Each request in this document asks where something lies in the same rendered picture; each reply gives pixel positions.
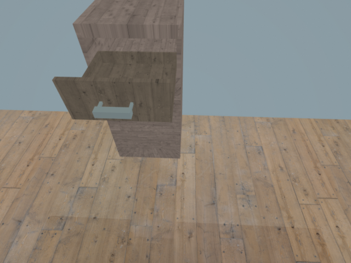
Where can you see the cabinet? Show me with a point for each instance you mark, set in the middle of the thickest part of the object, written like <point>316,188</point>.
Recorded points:
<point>138,26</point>

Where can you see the drawer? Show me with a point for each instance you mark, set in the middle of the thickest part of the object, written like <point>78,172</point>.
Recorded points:
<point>117,78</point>

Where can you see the handle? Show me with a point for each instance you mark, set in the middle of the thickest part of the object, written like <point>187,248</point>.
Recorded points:
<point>113,112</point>

